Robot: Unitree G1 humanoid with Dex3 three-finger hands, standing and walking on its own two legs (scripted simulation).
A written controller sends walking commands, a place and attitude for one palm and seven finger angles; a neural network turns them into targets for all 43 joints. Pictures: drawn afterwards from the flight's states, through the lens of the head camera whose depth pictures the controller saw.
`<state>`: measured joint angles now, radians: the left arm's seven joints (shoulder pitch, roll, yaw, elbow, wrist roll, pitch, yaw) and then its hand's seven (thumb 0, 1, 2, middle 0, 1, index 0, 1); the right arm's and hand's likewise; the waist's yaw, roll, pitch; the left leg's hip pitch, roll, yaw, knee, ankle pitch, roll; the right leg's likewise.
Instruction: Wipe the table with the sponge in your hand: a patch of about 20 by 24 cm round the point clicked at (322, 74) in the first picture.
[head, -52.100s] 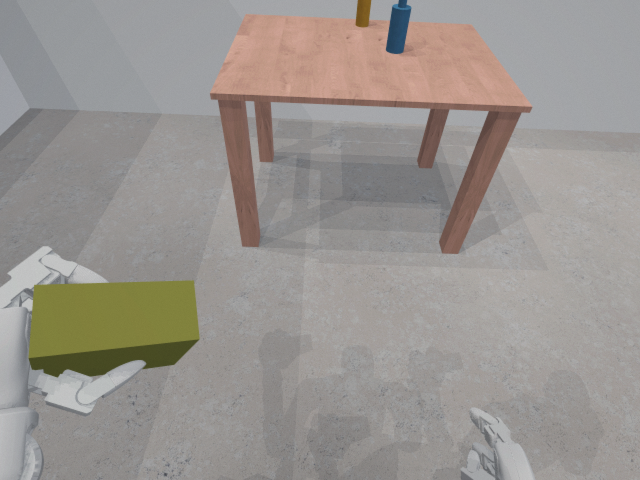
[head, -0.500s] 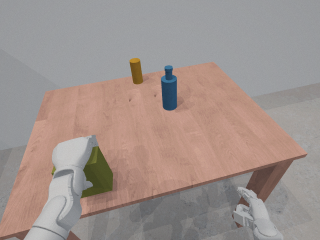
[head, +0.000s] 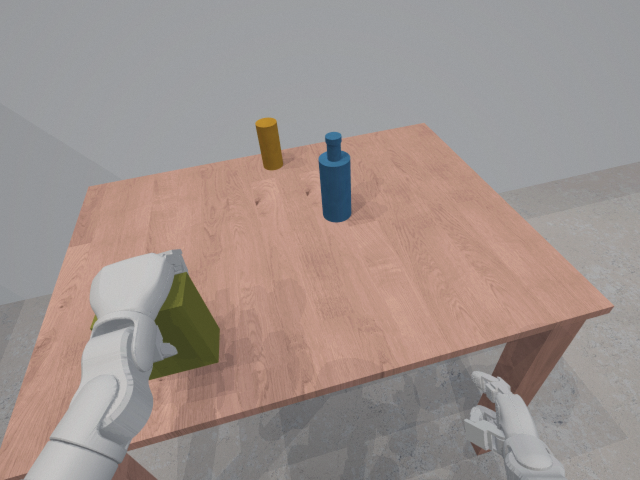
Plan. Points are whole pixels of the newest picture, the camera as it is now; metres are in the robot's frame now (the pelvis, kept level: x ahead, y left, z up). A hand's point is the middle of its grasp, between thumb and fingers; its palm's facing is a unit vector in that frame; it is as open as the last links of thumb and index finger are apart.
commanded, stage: lift the sponge slowly off the table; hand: left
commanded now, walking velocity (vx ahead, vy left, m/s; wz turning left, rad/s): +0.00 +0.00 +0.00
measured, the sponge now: (169, 338) +0.27 +0.26 +0.04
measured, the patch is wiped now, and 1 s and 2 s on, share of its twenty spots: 1.00 1.00 1.00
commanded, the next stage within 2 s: bring the sponge back beside the body in 0.34 s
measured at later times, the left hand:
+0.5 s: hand (153, 307) +0.26 +0.25 +0.11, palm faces +0.07 -0.12 -0.99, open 10.1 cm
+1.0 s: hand (130, 335) +0.23 +0.26 +0.11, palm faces +0.05 -0.12 -0.99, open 10.1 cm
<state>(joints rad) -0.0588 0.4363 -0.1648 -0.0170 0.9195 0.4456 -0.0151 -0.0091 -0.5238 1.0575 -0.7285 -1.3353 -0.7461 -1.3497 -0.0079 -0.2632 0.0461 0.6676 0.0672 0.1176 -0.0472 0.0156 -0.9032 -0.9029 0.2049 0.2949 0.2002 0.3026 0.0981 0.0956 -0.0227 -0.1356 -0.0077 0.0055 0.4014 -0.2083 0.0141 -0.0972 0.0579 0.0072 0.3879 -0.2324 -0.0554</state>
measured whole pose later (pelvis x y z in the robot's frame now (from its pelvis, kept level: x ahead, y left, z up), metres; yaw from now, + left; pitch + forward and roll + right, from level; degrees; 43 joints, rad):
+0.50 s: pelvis -0.01 +0.01 +0.00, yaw +0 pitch -4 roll +0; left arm -0.09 0.44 -0.21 -0.08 0.93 0.49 -0.06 -0.01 -0.52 1.06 -0.73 -1.33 -0.75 -1.35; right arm -0.04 -0.25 0.07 0.65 0.07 0.13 -0.03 0.02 -0.90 -0.90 0.21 0.29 0.20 0.30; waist 0.11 0.10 -0.02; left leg -0.13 -0.02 0.00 0.39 -0.19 0.02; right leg -0.10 0.05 0.00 0.39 -0.22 -0.05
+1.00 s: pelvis -0.01 +0.00 +0.00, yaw +0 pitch -5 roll +0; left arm 0.07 0.49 -0.12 -0.17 0.89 0.41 -0.05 -0.01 -0.52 1.06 -0.73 -1.33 -0.75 -1.35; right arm -0.01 -0.27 0.05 0.66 0.06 0.09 -0.04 0.02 -0.90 -0.90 0.20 0.29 0.20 0.30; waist 0.12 0.11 0.00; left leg -0.12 0.00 0.00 0.41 -0.20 0.01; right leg -0.08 0.06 0.00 0.39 -0.22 -0.06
